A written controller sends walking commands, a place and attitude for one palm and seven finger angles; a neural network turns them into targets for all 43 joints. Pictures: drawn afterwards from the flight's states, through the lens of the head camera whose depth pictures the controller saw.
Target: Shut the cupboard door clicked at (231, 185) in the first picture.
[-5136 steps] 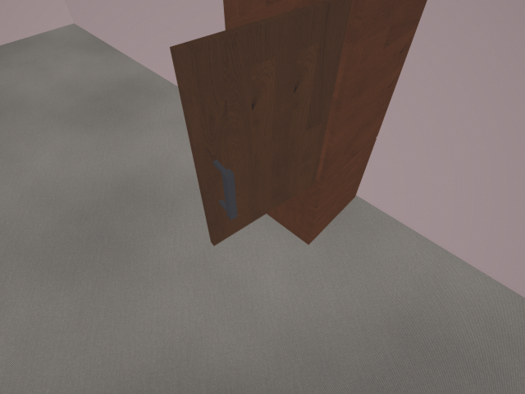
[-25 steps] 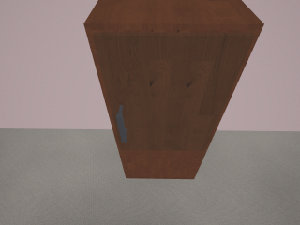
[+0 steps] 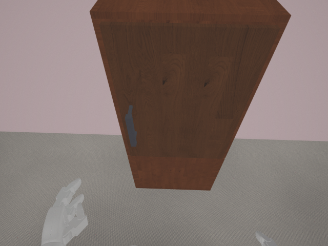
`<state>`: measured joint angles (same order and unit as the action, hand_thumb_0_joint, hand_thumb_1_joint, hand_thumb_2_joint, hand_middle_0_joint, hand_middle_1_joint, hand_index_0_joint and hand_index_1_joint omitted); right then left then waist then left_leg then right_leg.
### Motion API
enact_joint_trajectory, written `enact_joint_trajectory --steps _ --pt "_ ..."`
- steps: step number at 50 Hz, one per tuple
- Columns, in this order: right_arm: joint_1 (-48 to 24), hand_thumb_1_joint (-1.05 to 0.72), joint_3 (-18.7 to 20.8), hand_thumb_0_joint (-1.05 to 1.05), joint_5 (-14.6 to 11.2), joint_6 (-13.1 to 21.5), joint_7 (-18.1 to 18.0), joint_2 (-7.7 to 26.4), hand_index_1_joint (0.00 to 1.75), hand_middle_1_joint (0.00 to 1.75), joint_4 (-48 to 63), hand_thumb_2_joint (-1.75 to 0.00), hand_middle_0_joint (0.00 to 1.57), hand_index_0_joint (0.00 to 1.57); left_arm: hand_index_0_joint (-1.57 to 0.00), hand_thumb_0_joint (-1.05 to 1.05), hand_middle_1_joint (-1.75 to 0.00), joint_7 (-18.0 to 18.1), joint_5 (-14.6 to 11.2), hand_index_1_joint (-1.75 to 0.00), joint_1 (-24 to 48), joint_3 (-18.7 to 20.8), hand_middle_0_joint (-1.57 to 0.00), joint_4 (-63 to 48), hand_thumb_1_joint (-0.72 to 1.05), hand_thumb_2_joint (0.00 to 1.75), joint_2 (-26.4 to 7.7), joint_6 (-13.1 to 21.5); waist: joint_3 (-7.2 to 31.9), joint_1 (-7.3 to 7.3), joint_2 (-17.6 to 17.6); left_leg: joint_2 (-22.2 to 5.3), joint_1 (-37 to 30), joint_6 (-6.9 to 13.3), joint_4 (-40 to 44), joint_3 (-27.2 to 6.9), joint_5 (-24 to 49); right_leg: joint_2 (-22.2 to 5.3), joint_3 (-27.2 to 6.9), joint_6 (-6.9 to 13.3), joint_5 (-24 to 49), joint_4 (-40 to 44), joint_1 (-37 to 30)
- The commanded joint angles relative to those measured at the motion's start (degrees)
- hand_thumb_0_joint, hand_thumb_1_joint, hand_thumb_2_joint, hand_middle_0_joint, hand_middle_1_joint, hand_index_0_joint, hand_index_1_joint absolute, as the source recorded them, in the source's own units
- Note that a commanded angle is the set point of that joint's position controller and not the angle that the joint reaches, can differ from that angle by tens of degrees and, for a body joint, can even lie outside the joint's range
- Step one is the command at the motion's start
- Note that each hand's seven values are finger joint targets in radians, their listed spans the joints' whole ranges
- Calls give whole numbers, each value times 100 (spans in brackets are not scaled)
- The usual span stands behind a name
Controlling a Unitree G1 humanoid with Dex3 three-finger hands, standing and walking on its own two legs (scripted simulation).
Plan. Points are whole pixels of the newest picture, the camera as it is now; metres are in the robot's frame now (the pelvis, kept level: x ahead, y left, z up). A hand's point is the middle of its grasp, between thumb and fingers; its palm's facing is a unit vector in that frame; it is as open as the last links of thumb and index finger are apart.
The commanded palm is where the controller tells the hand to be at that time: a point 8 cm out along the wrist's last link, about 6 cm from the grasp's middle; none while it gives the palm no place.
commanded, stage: raise the hand and make a fist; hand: left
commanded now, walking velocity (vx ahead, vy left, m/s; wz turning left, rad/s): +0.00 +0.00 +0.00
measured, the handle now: (132, 126) +0.51 +0.13 -0.07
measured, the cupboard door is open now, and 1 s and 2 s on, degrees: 0 0 0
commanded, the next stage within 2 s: bring the fist close to the handle in 1.74 s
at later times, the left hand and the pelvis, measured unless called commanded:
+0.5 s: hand (92, 230) +0.18 +0.18 -0.05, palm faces -0.06 -1.00 -0.02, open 4.9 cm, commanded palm +0.14 +0.24 -0.05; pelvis -0.04 -0.01 -0.11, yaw -1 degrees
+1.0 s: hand (83, 229) +0.18 +0.20 -0.05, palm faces -0.01 -1.00 -0.03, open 3.2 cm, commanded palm +0.16 +0.25 -0.05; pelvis -0.04 +0.02 -0.10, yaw -2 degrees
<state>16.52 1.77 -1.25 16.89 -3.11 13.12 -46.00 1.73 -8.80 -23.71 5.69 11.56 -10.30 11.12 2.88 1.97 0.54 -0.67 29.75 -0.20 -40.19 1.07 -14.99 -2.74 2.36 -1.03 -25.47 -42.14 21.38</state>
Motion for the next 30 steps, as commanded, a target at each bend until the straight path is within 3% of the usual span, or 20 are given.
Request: enact_joint_trajectory --steps 1,3,4,5,6,7,10,12,14,17,20,21,24,27,29,30 --pt "-949 -90 444 0 164 404 252 640 30 30 1310 -90 20 20 -36 0 -48 -1131 -434 -48 -1271 747 -36 285 90 90 -195 1947 663 -657 -1078 107 819 -101 -1138 -171 278 326 309 231 818 -918 2140" --pt "-1136 -90 491 0 148 365 355 659 30 30 1585 -90 20 20 -40 0 -52 -1963 -666 -52 -1043 884 -40 19 90 90 -436 2881 1067 -696 -687 142 1445 -108 -1823 -122 65 269 -32 253 753 -1498 2511" --pt "-1084 -90 528 0 94 317 384 633 30 30 1684 -90 20 20 -42 0 -54 -2257 -721 -54 -1041 1211 -42 74 90 90 -788 3097 1197 -742 -368 115 1697 -84 -2092 -92 53 204 -311 284 793 -1633 2506" --pt "-1150 -90 523 0 60 258 370 696 30 30 1942 -90 20 20 -44 0 -56 -2465 -855 -56 -949 1207 -44 -107 90 90 -845 3025 1414 -754 -120 139 1800 -37 -2229 7 -115 178 -468 271 486 -1658 2546" --pt "-1192 -90 525 0 -8 184 328 714 30 30 2138 -90 20 20 -46 0 -58 -2591 -1026 -58 -595 1284 -46 -306 90 90 -987 2799 1415 -720 13 157 1950 -25 -2198 73 -664 188 -561 284 -564 -1498 2712" --pt "-1255 -90 514 0 -65 134 246 748 30 30 2395 -90 20 20 -47 0 -60 -2631 -1165 -60 -348 1332 -47 -784 90 90 -1090 2589 1351 -716 59 149 2045 18 -2296 68 -919 173 -767 257 -1117 -1291 2781" --pt "-989 -90 429 0 -84 80 23 683 30 30 2536 -90 20 20 -53 0 -66 -2475 -1278 -66 376 1274 -53 -1958 90 90 -1184 2220 1765 -387 -150 37 2125 141 -2752 -60 -821 156 -1141 46 -939 -1108 2780" --pt "-843 -90 385 0 -64 102 -87 641 30 30 2459 -90 20 20 -57 0 -70 -2328 -1166 -70 686 1110 -57 -2708 90 90 -1189 2267 1774 -230 184 -47 1973 189 -2881 -138 -639 237 -979 69 -559 -1280 3044" --pt "-733 -90 330 0 -20 147 -195 656 30 30 2295 -90 20 20 -60 0 -74 -2255 -1071 -74 1139 904 -60 -3119 90 90 -1207 2367 1770 -21 126 -103 2013 243 -3066 -254 -541 323 -849 62 -229 -1515 3274" --pt "-713 -90 286 0 -14 146 -265 663 30 30 2115 -90 20 20 -66 0 -80 -2381 -1057 -80 812 735 -66 -2603 90 90 -1012 2201 1634 -9 134 -128 2149 221 -3060 -347 -554 404 -588 118 -168 -1715 3496" --pt "-772 -90 293 0 -51 113 -269 637 30 30 2151 -90 20 20 -71 0 -86 -2478 -1128 -86 281 862 -71 -2279 90 90 -1006 1754 1943 -207 115 -106 2153 207 -2974 -346 -480 390 -535 124 -187 -1711 3291" --pt "-807 -90 306 0 -69 72 -265 623 30 30 2155 -90 20 20 -73 0 -88 -2456 -1141 -88 101 1017 -73 -2169 90 90 -1093 1588 2018 -283 -54 -112 2124 193 -2888 -367 -426 382 -507 113 -100 -1695 3166" --pt "-948 -90 320 0 -65 -33 -232 532 30 30 2216 -90 20 20 -79 0 -94 -2234 -1153 -94 -275 1333 -79 -2151 90 90 -1209 1277 2244 -542 15 -97 2072 172 -2717 -363 -262 383 -406 128 35 -1768 2895" --pt "-923 -90 309 0 -31 -93 -165 477 30 30 2244 -90 20 20 -84 0 -100 -1981 -1143 -100 -309 1257 -84 -2353 90 90 -1047 1379 2233 -510 -104 -100 1968 136 -2579 -394 -218 380 -238 120 206 -1888 2955" --pt "-929 -90 303 0 -10 -102 -145 499 30 30 2224 -90 20 20 -88 0 -104 -1834 -1062 -104 -287 1141 -88 -2431 90 90 -989 1567 2067 -490 21 -115 1919 149 -2493 -435 -324 466 -69 191 -19 -1984 3184" --pt "-900 -90 290 0 5 -90 -128 532 30 30 2248 -90 20 20 -90 0 -106 -1791 -1023 -106 -205 946 -90 -2525 90 90 -884 1674 2034 -410 94 -109 1876 146 -2457 -444 -459 449 -33 197 -186 -1992 3333"
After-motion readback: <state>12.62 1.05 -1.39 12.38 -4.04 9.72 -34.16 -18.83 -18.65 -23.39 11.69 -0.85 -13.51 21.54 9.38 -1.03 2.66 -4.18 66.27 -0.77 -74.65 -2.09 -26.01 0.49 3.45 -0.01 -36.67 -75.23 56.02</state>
